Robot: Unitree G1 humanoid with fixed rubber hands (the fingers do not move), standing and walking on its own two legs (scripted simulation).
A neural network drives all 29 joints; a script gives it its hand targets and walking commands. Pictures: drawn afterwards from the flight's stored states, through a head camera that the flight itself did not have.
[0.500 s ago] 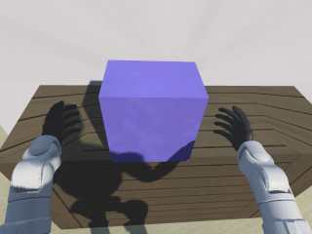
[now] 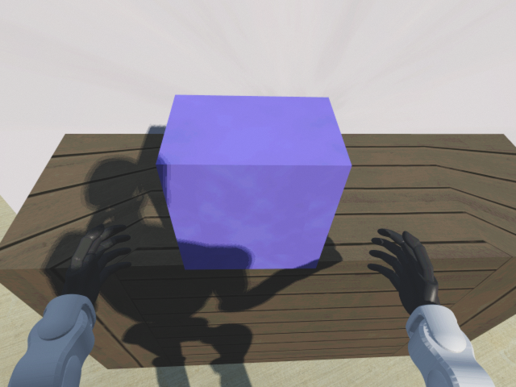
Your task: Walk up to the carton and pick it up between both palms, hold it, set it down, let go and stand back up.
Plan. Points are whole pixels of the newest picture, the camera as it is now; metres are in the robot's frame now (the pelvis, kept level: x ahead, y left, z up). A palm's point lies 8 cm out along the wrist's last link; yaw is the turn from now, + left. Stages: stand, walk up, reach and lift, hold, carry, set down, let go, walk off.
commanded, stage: set down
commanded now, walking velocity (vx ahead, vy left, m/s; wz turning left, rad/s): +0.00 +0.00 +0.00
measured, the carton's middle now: (251, 189) +0.43 +0.05 +0.06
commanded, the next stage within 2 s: let go in 1.42 s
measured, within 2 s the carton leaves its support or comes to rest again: neither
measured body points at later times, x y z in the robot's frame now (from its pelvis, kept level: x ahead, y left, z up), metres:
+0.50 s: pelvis +0.01 +0.00 +0.00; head +0.00 +0.01 +0.45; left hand +0.19 +0.25 +0.01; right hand +0.22 -0.19 +0.02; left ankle +0.02 +0.13 -0.75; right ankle -0.02 -0.10 -0.75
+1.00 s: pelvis +0.02 +0.00 +0.00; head +0.03 +0.02 +0.45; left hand +0.19 +0.24 -0.05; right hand +0.20 -0.21 -0.03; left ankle +0.02 +0.13 -0.75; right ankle -0.02 -0.10 -0.75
